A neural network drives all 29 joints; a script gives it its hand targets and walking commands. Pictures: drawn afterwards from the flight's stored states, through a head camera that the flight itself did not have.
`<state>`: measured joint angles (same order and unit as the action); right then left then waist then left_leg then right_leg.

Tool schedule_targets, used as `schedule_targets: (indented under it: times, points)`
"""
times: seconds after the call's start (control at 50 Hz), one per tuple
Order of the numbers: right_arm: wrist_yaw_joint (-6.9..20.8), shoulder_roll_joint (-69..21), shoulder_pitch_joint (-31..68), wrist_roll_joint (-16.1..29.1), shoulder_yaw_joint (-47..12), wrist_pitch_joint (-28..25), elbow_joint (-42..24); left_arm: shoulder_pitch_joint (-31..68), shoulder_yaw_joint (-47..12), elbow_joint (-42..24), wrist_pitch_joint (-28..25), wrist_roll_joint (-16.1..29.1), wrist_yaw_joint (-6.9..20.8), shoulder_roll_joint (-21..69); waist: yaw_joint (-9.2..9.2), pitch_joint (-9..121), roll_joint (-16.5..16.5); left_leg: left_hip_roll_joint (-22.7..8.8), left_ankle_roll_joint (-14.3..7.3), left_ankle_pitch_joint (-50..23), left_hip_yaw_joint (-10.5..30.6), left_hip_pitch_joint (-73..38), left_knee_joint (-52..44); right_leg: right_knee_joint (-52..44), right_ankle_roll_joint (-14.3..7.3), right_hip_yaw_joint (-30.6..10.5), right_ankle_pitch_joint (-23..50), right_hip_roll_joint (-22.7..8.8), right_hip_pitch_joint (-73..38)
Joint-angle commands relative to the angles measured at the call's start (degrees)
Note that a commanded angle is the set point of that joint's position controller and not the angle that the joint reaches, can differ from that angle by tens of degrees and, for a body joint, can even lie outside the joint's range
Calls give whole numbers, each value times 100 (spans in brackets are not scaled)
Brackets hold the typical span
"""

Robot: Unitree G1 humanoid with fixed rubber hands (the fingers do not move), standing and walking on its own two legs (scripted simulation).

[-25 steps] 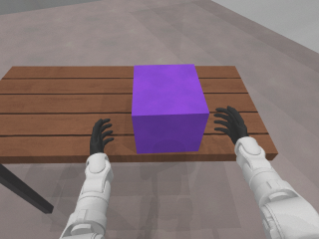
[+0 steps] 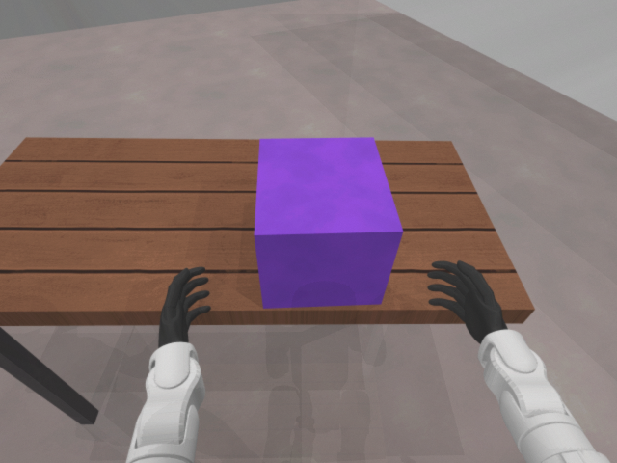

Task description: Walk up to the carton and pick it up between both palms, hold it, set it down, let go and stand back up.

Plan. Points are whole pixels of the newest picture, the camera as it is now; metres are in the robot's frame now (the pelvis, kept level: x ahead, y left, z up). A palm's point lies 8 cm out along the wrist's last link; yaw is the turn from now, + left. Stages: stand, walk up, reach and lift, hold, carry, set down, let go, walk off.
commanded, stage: set down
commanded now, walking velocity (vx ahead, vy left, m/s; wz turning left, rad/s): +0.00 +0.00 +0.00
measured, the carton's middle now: (319, 220) +0.49 +0.03 +0.02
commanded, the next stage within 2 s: none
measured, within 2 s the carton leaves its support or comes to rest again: neither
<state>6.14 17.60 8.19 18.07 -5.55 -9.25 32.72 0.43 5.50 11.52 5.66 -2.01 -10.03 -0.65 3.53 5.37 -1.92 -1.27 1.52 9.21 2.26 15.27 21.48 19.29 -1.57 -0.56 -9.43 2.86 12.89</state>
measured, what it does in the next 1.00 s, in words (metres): stands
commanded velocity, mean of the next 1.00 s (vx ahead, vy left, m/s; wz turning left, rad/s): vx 0.00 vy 0.00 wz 0.00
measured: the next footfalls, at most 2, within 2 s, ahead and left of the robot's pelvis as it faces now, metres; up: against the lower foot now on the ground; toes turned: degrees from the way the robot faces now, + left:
none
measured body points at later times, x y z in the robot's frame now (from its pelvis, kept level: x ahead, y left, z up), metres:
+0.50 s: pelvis -0.01 -0.01 +0.00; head -0.03 +0.01 +0.45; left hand +0.20 +0.20 +0.03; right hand +0.23 -0.21 +0.03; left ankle +0.02 +0.13 -0.75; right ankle +0.00 -0.10 -0.75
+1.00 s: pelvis +0.01 -0.01 +0.00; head +0.03 +0.02 +0.45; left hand +0.20 +0.20 +0.00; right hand +0.23 -0.21 +0.02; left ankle +0.02 +0.13 -0.75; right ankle +0.00 -0.10 -0.75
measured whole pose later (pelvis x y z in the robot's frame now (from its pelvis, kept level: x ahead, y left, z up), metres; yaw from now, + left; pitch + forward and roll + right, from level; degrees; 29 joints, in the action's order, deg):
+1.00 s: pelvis +0.01 -0.01 +0.00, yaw +0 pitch +2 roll +0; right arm 4.9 18.3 -19.9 17.2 -1.8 -3.0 3.7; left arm -20.8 -0.4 -4.3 7.5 1.5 -9.2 -3.2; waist 3.5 -0.2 -3.1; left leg -1.3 1.6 8.5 2.2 11.6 18.1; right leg 17.5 -2.0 -0.6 -9.5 2.8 9.9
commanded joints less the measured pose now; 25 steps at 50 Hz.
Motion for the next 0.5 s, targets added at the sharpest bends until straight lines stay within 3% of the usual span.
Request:
schedule_targets:
  times: [0.0,0.02,0.04,0.06,0.08,0.1,0.12,0.14,0.16,0.18,0.2,0.22,0.26,0.28,0.3,0.32,0.34,0.36,0.38,0.44,0.46,0.48]
  points:
    - [-113,1074,775,115,825,-206,-2455,1088,-483,-1737,-96,627,60,-401,-89,1318,-154,268,-56,-1353,-589,-1166,-138,-252,-88,-19,814,-100,-789]
    - [-132,1072,-348,31,780,-171,-2596,-52,-467,-1923,-153,572,56,-341,-81,1039,-348,253,-71,-1586,-485,-1441,-169,-263,-86,-3,1065,-71,-954]
    - [-91,1175,-354,112,828,-109,-2366,61,-622,-1781,-105,525,49,-248,-185,756,-223,215,-74,-1427,-422,-1522,-217,-314,-138,13,766,-36,-706]
    - [-73,1187,-867,110,856,-132,-2543,-358,-637,-2178,-85,470,9,-193,-158,1008,-128,213,-28,-1534,-414,-1671,-238,-340,-187,47,846,-18,-805]
    - [-101,1161,-762,85,851,-107,-2658,-278,-655,-2324,-33,477,0,-207,-213,809,-252,189,-37,-1655,-380,-1779,-219,-340,-186,87,1036,-22,-794]
    - [-117,1088,-273,111,813,-79,-2774,356,-456,-2486,-14,432,-69,-553,-30,949,11,223,-55,-1412,-464,-1620,-246,-352,-175,12,685,-88,-594]
    - [-116,1077,248,-21,971,63,-2381,1041,-602,-2053,89,579,-46,-535,-261,446,46,230,-97,-758,-440,-1096,-289,-371,-235,-58,87,-134,-349]
    - [-68,963,-352,-15,1063,74,-2782,301,-608,-2522,87,541,-134,-524,-89,505,79,186,-99,-649,-461,-1256,-402,-414,-242,-38,-41,-177,-415]
    - [4,1135,-741,-4,1148,65,-3017,-156,-794,-2701,58,541,-219,-324,-85,375,91,125,-96,-616,-402,-1361,-463,-415,-284,-16,-153,-156,-182]
    - [54,1156,-536,-2,1296,100,-3047,94,-984,-2680,83,658,-218,-179,-261,527,114,119,-108,-432,-360,-1375,-401,-363,-295,-21,-230,-126,13]
    - [74,1215,-1394,51,1162,57,-3268,-858,-936,-3152,123,542,-263,-109,-138,667,-60,50,-95,-732,-257,-1732,-449,-479,-285,-26,34,-141,-319]
    - [67,1410,-409,-80,1432,153,-3106,216,-939,-2822,205,669,-285,-377,-310,744,-1,87,-130,-447,-308,-1390,-420,-365,-310,34,-173,-118,-61]
    - [111,1156,-1108,-66,1362,259,-3069,-587,-932,-2596,428,474,-259,-157,-313,353,-56,98,-134,-280,-319,-1526,-533,-484,-311,-27,-246,-143,-125]
    - [68,1065,-1827,-63,1194,330,-2966,-1312,-862,-2481,500,430,-219,-105,-305,95,-150,126,-146,-561,-340,-1684,-511,-493,-274,-75,16,-174,-184]
    - [38,1036,-1129,-22,1197,446,-3172,-344,-783,-2628,543,536,-229,-343,-222,192,-4,162,-128,-435,-397,-1478,-507,-476,-292,-126,-180,-229,-67]
    - [41,1086,-1745,2,1130,403,-3234,-1168,-791,-2615,550,434,-203,-122,-226,205,-219,115,-100,-656,-342,-1907,-497,-540,-280,-48,59,-161,-176]
    - [-9,1004,-1997,26,1053,465,-3176,-1317,-637,-2637,601,322,-193,-154,-206,95,-58,148,-83,-712,-415,-1909,-517,-638,-260,-166,50,-221,-196]
    - [18,1084,-1752,28,1157,504,-3434,-1083,-753,-3160,599,362,-224,-199,-216,181,-27,126,-71,-780,-387,-1787,-531,-548,-247,-136,47,-193,-214]
    - [13,1172,-1814,54,1157,484,-3772,-1098,-678,-3264,548,342,-271,-252,-143,288,34,130,-59,-761,-379,-1793,-512,-532,-283,-161,57,-185,-177]
    - [13,958,-2133,30,1134,583,-3509,-1136,-824,-3295,530,507,-254,-317,-287,-3,193,120,-70,-661,-369,-1811,-531,-552,-259,-145,-135,-247,-3]
    - [7,985,-2203,38,1195,537,-3727,-1461,-838,-3223,499,509,-184,-344,-328,-78,-12,142,-106,-555,-360,-1778,-574,-634,-238,-167,-172,-229,-25]
    - [-18,947,-1980,-60,1188,500,-4085,-1081,-767,-3219,435,608,-204,-488,-288,74,-168,140,-140,-519,-387,-1582,-538,-556,-248,-135,-182,-216,-96]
